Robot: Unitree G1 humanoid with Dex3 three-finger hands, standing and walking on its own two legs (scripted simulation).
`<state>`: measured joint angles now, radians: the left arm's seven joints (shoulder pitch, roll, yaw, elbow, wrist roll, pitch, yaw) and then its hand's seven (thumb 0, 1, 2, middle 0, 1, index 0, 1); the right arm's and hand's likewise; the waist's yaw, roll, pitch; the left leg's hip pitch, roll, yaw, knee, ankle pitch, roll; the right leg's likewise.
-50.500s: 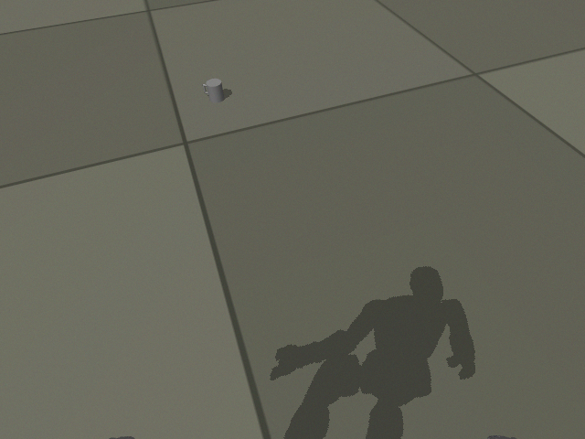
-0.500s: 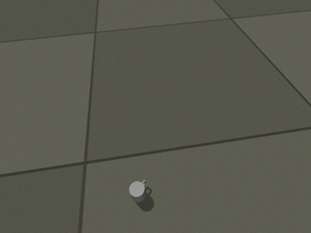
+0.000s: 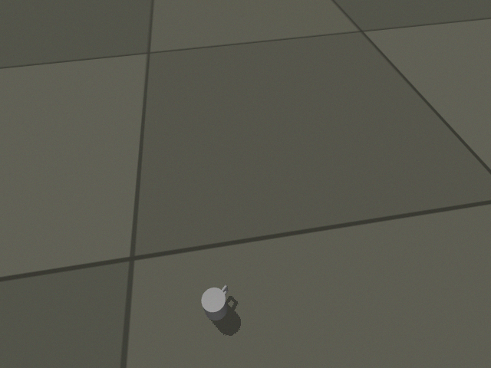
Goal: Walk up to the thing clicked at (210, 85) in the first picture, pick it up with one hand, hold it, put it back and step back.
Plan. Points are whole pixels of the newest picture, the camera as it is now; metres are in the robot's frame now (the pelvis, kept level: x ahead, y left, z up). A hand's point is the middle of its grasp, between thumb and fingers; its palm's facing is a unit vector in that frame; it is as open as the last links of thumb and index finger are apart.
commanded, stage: stand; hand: left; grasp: from above
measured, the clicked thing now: (217, 300) +0.44 +0.15 -0.73
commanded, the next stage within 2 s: step back in 0.44 s
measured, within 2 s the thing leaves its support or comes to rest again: neither
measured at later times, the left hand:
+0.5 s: hand out of the picture +0.07 +0.25 -0.16, palm faces +0.01 -0.94 -0.34, open 7.3 cm
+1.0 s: hand out of the picture +0.04 +0.29 -0.18, palm faces -0.08 -0.92 -0.37, open 7.3 cm
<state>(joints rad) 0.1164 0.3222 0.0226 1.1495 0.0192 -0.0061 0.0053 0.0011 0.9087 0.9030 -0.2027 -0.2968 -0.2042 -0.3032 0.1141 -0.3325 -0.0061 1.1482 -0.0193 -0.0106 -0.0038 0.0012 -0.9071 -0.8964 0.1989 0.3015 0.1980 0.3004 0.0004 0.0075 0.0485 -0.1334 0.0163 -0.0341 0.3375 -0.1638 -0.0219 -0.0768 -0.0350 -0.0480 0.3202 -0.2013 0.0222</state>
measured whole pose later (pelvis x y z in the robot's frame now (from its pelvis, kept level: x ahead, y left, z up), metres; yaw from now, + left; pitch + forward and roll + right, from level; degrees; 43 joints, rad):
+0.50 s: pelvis +0.00 +0.00 +0.00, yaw +0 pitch -2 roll +0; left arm 0.11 0.34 0.04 1.12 0.00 0.00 0.00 0.00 0.91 0.90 -0.20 -0.30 -0.21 -0.30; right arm 0.10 -0.34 -0.01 1.12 -0.01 0.00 0.01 0.00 -0.91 -0.90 0.20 0.30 0.20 0.30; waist -0.01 0.01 0.07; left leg -0.18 0.02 -0.04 0.39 -0.18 -0.02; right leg -0.12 -0.03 -0.05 0.37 -0.22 0.02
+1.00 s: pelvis -0.09 +0.03 -0.02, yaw -2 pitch -1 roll -1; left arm 0.07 0.39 0.07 0.90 0.01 0.05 0.02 0.00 0.91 0.90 -0.20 -0.30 -0.20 -0.30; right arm 0.13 -0.35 -0.04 0.89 -0.03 0.02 -0.01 0.00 -0.90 -0.90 0.20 0.30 0.20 0.30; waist -0.03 -0.03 0.20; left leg -0.37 0.00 0.00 0.62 -0.23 0.04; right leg -0.41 0.08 0.12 1.07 -0.54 0.01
